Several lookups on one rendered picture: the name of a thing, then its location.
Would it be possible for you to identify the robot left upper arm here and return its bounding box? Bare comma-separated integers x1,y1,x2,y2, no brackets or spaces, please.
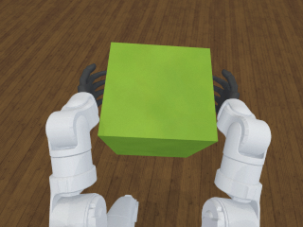
49,193,108,227

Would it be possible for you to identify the carton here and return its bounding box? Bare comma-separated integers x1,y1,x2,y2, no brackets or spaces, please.
98,42,218,158

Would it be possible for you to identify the robot right hand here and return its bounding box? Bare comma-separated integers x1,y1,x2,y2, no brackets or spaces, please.
212,69,240,115

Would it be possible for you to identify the robot right upper arm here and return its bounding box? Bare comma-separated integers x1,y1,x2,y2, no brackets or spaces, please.
201,197,259,227

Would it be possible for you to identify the robot left hand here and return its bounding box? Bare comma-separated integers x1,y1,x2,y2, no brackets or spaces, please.
78,63,107,106

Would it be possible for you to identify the right robot forearm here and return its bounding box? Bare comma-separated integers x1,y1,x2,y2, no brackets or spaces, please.
214,98,272,227

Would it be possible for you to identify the left robot forearm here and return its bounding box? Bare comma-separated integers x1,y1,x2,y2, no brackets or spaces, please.
45,92,99,227

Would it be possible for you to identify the robot left thigh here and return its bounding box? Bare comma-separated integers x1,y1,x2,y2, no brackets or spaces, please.
106,196,139,227

